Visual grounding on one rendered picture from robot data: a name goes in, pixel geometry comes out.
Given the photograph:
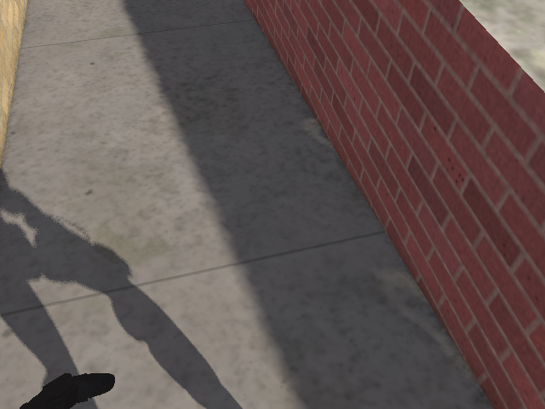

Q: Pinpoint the robot left hand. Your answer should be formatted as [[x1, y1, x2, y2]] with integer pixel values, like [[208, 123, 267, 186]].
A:
[[20, 373, 115, 409]]

